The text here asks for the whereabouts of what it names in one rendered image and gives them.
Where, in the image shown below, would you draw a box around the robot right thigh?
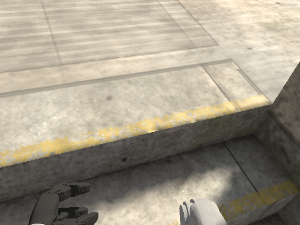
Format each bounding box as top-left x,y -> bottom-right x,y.
179,198 -> 228,225

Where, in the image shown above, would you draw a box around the left robot hand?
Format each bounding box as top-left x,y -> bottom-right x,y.
28,181 -> 98,225

